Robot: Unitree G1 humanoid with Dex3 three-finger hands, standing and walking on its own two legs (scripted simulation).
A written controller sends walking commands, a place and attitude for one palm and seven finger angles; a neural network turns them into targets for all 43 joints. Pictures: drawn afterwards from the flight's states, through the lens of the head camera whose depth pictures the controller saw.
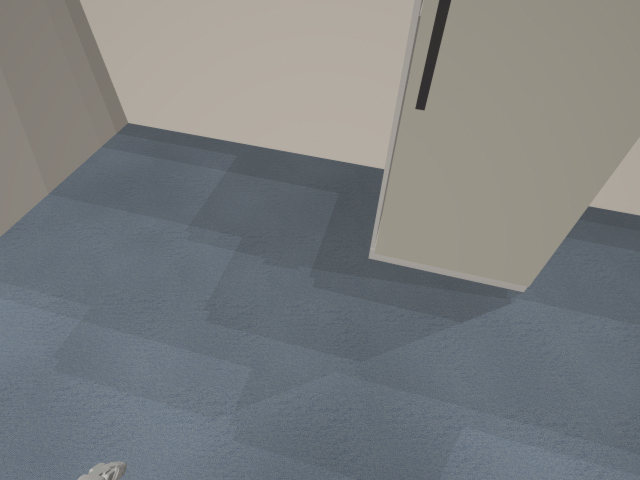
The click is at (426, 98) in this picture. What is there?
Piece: fridge door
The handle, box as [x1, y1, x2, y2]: [415, 0, 450, 109]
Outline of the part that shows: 450,0 439,0 415,108 424,109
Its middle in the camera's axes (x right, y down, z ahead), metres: +0.26 -0.44 +0.88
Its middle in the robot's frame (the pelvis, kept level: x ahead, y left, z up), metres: +0.98 -0.20 +0.11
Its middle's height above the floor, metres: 0.89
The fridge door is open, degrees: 0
